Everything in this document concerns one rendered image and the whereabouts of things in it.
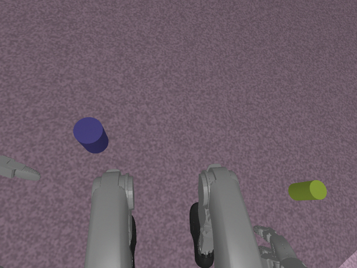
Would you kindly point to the right robot hand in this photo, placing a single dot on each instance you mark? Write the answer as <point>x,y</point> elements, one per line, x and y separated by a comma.
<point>280,248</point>

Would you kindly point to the right robot arm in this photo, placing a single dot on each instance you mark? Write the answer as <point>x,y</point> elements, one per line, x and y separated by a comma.
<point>292,262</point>

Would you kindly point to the left robot hand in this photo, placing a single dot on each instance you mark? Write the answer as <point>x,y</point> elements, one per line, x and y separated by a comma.
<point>9,168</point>

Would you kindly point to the right robot foot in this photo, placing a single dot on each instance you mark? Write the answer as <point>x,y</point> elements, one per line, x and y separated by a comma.
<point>203,261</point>

